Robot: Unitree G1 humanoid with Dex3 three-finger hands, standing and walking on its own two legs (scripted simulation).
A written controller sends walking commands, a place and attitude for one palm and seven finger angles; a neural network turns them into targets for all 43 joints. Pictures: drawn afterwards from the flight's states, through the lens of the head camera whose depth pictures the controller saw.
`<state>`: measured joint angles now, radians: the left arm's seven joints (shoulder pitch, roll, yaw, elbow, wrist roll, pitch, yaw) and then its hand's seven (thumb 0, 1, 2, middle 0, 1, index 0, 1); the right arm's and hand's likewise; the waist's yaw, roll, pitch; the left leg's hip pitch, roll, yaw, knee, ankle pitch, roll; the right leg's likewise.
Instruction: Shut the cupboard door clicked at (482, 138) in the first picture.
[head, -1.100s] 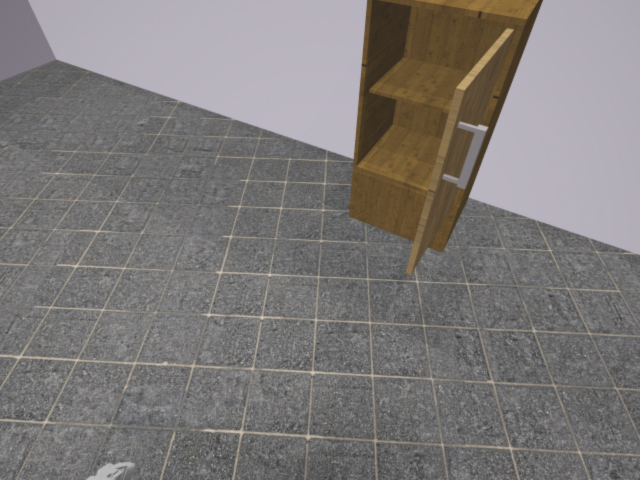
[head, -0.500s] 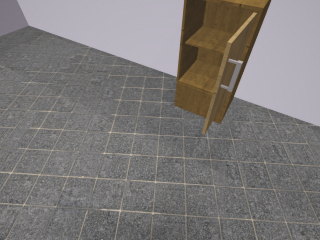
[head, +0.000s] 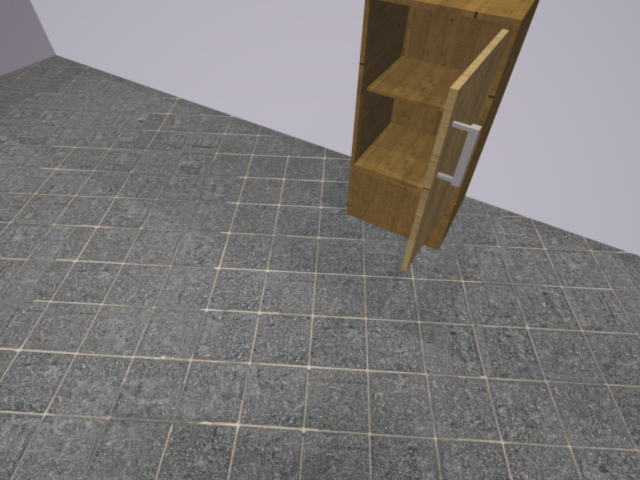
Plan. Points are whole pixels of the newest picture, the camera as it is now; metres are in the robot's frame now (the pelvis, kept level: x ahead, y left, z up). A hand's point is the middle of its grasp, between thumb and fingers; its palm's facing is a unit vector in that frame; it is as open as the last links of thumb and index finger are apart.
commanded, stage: look at it before walking up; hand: left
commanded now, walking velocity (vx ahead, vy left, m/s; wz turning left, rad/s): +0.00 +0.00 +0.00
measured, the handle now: (457, 154) +0.83 -0.28 -0.05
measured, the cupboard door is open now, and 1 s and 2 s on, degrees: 88 88 88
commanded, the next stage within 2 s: walk around to get in front in 0.34 s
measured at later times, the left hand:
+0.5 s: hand out of the picture +0.08 +0.24 -0.15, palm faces -0.03 -0.94 -0.33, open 7.4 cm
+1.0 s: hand out of the picture +0.05 +0.15 -0.17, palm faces -0.19 -0.94 -0.27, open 7.4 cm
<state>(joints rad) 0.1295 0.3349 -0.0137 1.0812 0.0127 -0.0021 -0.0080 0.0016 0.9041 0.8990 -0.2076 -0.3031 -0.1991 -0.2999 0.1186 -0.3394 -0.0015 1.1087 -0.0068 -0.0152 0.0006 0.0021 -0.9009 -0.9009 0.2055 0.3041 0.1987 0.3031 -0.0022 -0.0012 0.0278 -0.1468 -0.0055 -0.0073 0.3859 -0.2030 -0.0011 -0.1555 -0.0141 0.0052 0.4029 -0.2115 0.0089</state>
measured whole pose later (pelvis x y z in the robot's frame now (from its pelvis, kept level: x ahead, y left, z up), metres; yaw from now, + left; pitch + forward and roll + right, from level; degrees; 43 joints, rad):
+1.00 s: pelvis -0.02 -0.04 -0.01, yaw -14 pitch -1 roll +2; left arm 0.27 0.19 0.03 0.93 0.02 0.04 0.00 0.00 0.91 0.90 -0.21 -0.30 -0.20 -0.30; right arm 0.14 -0.24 -0.06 0.98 -0.01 0.06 -0.02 0.00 -0.90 -0.90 0.20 0.30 0.20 0.30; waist 0.03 0.03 0.11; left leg -0.47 0.05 0.02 1.11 -0.41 -0.05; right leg -0.30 0.05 0.01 0.60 -0.28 -0.08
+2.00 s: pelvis -0.05 +0.03 -0.02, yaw -51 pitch +1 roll +0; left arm 0.13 0.21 0.06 0.89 0.02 0.04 -0.03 0.00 0.91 0.90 -0.20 -0.30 -0.19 -0.30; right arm 0.31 -0.25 -0.07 0.97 -0.02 0.03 -0.02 0.00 -0.90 -0.90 0.20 0.30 0.20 0.30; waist -0.04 0.05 0.09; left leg -0.30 0.17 0.23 0.80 -0.47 -0.05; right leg -0.29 -0.01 -0.07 0.62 -0.34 0.00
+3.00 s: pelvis +0.02 -0.09 -0.02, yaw -85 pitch +0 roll -1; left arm 0.09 0.18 0.07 0.95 0.03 0.04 -0.06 0.01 0.91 0.90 -0.20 -0.30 -0.19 -0.30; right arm 0.53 -0.14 -0.04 1.09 -0.03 -0.05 -0.02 0.00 -0.90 -0.90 0.20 0.30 0.20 0.30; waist -0.08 0.00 0.10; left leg 0.09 0.12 0.42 0.40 -0.46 -0.05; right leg -0.55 -0.07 -0.14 0.77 -0.26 -0.01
